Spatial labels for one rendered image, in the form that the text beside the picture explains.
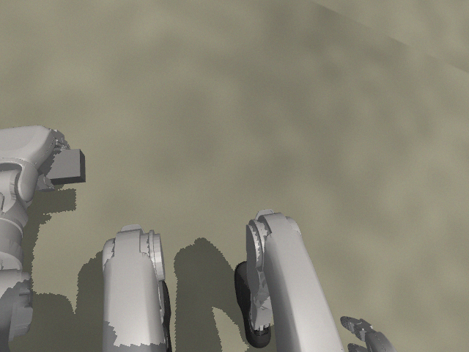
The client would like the left robot hand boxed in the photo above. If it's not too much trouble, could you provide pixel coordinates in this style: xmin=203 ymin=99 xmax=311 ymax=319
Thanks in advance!
xmin=0 ymin=125 xmax=70 ymax=192

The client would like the right robot hand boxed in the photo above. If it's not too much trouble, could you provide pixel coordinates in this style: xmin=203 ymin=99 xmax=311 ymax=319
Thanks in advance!
xmin=340 ymin=316 xmax=397 ymax=352

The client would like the left robot arm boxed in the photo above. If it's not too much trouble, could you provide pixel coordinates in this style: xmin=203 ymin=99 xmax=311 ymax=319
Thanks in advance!
xmin=0 ymin=158 xmax=39 ymax=352

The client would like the right robot foot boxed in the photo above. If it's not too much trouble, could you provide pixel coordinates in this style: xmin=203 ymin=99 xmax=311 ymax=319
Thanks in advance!
xmin=234 ymin=261 xmax=271 ymax=348

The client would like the small box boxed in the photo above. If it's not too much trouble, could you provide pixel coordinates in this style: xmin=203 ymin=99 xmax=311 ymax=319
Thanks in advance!
xmin=40 ymin=149 xmax=86 ymax=185

